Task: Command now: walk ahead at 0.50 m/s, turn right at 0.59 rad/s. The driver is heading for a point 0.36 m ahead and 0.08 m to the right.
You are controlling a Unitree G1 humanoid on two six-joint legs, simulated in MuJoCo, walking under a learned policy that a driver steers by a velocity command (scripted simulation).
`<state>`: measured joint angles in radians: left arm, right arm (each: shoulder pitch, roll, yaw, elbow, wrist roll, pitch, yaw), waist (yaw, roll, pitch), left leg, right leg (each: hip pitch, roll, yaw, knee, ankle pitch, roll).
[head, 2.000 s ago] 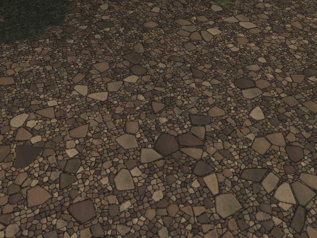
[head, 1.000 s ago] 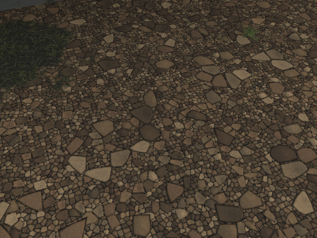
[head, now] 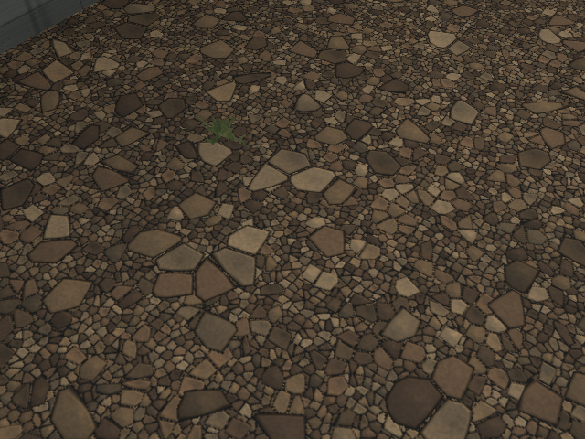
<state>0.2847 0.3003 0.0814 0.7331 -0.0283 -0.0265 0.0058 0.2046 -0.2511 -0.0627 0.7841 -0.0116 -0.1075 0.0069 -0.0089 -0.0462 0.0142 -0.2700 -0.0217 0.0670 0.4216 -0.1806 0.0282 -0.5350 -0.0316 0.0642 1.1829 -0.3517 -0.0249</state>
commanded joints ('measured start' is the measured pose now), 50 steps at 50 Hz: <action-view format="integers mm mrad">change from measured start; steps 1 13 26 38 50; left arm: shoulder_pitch -16 -287 -149 -123 -104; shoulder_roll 46 24 105 20 35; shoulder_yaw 16 -2 12 -30 -17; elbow -96 -207 -125 7 91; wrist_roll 0 2 45 38 35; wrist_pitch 0 -11 -32 -6 26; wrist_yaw -4 -62 -32 -12 14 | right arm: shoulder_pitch -1 96 113 -4 -57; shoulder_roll -127 -226 -145 -134 -107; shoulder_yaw -33 -62 -14 -6 5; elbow -39 22 10 -1 46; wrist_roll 4 33 17 -15 5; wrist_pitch -19 28 77 86 74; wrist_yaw -1 -14 -33 -27 -23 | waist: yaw -1 -71 -47 -23 2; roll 144 115 -11 -4 82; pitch -6 64 -160 -97 -75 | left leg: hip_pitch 129 325 -184 107 84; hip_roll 285 312 142 124 113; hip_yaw -232 70 -100 -119 -120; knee -259 -211 717 9 58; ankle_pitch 83 353 -204 225 226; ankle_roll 162 104 -98 -41 -3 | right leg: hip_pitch -179 -143 286 242 324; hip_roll -91 -44 -186 -86 -2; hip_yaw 43 -100 93 54 -14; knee -36 -526 -859 -790 -727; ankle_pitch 82 273 884 253 286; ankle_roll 13 -29 -261 -106 -12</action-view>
